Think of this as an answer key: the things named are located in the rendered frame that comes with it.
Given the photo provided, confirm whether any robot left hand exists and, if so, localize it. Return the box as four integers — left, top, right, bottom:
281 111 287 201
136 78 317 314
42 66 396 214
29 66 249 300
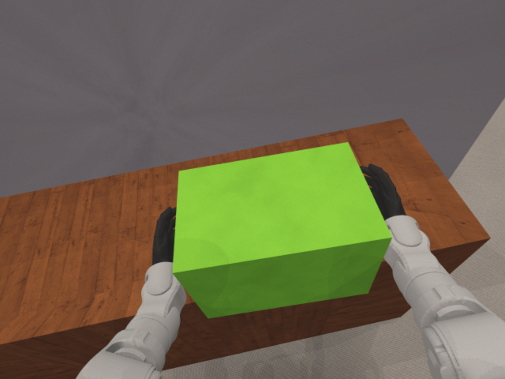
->
152 207 177 265

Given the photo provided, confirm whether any robot right forearm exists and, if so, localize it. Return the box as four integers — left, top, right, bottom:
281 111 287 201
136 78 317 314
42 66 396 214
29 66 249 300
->
384 216 505 332

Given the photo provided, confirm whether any robot right hand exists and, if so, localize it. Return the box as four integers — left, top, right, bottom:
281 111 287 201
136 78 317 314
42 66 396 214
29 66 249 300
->
359 163 406 221

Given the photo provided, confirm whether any right robot upper arm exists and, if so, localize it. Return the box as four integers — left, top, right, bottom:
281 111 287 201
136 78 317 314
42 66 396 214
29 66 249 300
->
421 312 505 379

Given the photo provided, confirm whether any carton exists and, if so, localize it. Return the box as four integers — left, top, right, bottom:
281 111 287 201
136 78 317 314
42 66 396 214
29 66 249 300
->
172 142 392 318

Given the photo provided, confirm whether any pedestal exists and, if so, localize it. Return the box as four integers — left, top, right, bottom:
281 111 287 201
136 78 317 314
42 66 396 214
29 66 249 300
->
0 118 491 379

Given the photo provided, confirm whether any robot left forearm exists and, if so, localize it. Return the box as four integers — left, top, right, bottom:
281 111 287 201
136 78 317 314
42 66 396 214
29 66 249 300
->
76 262 186 379

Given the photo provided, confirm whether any left robot upper arm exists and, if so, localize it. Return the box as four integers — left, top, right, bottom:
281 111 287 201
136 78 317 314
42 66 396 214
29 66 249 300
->
82 351 162 379

